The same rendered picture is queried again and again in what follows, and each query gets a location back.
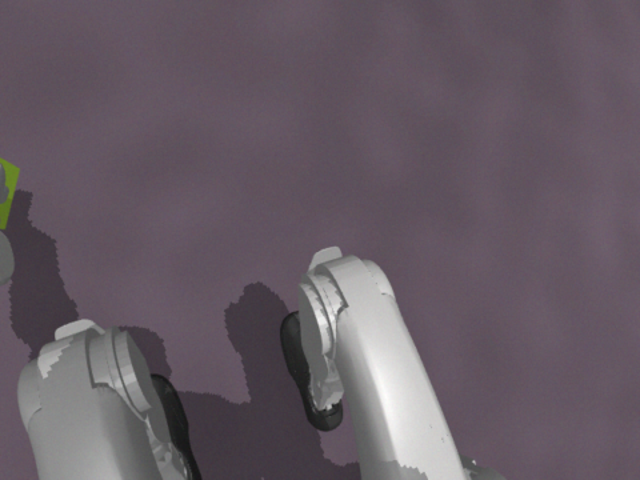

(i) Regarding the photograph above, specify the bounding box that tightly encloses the right robot hand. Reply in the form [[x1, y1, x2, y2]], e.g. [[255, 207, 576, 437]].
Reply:
[[458, 453, 507, 480]]

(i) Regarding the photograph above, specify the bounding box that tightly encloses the left robot foot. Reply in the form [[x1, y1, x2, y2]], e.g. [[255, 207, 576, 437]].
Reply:
[[150, 374, 202, 480]]

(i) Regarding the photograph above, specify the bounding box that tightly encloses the right robot foot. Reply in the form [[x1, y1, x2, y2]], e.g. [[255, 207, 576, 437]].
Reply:
[[280, 311, 343, 432]]

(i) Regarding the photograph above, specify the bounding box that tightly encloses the cube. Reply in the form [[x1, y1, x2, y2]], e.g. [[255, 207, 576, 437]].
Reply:
[[0, 158, 20, 229]]

